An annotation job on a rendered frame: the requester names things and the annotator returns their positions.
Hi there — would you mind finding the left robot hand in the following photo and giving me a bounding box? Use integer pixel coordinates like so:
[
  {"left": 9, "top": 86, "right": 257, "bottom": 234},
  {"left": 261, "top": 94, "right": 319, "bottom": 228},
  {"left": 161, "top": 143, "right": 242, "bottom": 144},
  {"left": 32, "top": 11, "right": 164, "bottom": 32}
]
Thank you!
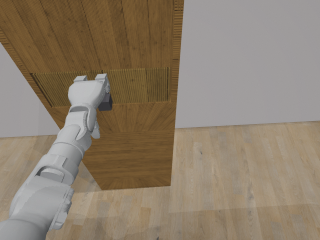
[{"left": 68, "top": 73, "right": 111, "bottom": 139}]

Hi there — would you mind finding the cabinet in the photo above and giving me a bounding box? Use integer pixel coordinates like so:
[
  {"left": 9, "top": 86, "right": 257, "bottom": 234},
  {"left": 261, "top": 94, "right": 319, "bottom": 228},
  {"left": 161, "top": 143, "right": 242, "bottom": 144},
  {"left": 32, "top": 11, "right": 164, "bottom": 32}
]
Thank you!
[{"left": 0, "top": 0, "right": 184, "bottom": 190}]

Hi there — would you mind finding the handle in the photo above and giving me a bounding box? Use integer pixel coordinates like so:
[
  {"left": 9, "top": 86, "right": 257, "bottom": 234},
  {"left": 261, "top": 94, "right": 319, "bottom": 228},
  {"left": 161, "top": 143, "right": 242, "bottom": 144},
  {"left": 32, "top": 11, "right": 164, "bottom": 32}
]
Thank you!
[{"left": 98, "top": 92, "right": 113, "bottom": 111}]

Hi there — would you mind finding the left robot upper arm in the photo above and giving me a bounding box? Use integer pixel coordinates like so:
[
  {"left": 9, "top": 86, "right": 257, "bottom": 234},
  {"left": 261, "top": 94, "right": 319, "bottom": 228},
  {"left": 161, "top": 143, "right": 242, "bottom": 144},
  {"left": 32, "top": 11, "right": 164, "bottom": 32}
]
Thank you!
[{"left": 0, "top": 175, "right": 75, "bottom": 240}]

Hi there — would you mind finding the drawer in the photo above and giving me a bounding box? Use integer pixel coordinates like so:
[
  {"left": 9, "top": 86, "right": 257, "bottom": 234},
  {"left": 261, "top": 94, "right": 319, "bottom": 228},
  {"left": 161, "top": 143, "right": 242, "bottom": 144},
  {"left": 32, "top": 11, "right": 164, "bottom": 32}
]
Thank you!
[{"left": 32, "top": 67, "right": 171, "bottom": 107}]

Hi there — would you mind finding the left robot forearm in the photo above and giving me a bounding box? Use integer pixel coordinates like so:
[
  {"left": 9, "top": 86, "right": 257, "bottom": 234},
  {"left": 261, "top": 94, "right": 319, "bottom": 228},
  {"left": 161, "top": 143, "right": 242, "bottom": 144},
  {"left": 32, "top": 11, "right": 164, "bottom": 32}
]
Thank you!
[{"left": 9, "top": 103, "right": 97, "bottom": 218}]

